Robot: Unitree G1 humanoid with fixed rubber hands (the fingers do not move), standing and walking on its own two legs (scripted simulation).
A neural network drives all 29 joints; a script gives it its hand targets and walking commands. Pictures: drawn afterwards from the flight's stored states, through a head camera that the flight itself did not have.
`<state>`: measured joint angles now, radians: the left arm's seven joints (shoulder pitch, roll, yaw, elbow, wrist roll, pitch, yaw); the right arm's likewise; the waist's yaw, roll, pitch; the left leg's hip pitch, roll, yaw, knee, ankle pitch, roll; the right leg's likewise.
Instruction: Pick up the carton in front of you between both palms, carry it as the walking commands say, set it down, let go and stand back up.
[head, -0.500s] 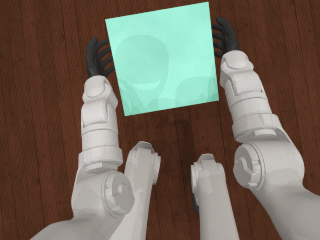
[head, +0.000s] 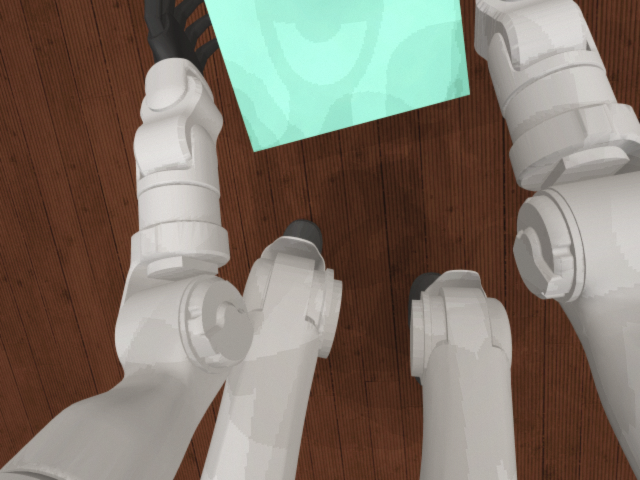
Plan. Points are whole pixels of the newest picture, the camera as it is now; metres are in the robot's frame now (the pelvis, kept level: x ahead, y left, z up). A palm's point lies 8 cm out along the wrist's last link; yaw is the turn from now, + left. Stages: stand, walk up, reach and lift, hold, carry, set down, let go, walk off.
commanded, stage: set down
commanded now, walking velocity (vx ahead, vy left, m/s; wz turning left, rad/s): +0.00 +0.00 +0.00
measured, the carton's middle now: (334, 25) +0.54 +0.11 -0.27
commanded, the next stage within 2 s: none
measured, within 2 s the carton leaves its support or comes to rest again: rests again in 0.78 s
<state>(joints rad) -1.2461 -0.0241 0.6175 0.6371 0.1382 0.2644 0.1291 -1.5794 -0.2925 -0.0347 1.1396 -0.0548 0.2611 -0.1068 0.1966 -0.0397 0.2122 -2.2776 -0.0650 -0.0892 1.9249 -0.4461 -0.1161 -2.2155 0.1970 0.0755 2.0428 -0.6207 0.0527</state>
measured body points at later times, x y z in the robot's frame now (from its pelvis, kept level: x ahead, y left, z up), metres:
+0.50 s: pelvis +0.01 -0.01 -0.02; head +0.38 -0.01 +0.23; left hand +0.49 +0.26 -0.18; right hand +0.60 -0.02 -0.20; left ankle +0.14 +0.14 -0.39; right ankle +0.08 -0.11 -0.39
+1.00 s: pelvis +0.02 -0.01 -0.03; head +0.40 -0.01 +0.21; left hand +0.50 +0.26 -0.20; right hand +0.60 -0.03 -0.22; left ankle +0.14 +0.14 -0.39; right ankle +0.08 -0.11 -0.39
